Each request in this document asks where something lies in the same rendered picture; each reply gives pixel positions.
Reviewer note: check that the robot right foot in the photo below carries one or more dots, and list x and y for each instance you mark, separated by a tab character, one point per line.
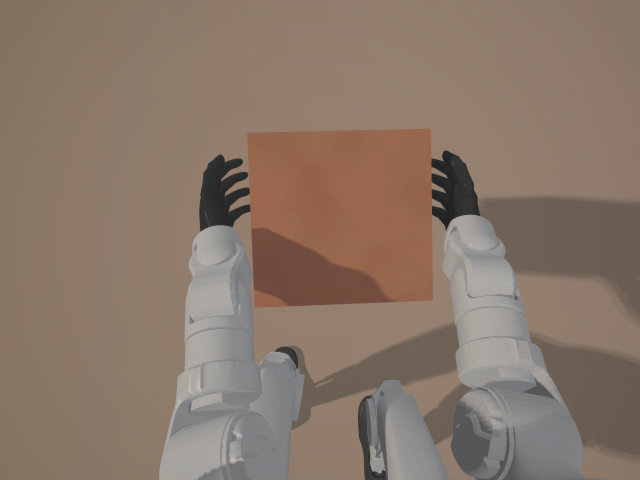
363	436

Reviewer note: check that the left robot forearm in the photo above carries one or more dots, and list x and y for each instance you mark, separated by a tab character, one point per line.
220	372

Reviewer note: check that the right robot upper arm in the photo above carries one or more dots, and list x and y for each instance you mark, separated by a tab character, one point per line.
501	434

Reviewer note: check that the left robot upper arm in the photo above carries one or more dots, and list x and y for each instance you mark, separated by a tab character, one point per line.
239	445

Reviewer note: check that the carton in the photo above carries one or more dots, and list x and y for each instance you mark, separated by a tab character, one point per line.
341	217

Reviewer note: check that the robot left hand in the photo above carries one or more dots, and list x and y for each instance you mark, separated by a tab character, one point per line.
214	205

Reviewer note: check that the right robot forearm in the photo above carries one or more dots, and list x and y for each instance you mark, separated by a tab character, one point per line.
495	348

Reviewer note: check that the robot right shin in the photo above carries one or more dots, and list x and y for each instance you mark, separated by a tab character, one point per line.
376	457

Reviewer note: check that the robot right hand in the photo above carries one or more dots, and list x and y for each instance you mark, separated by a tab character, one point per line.
460	198

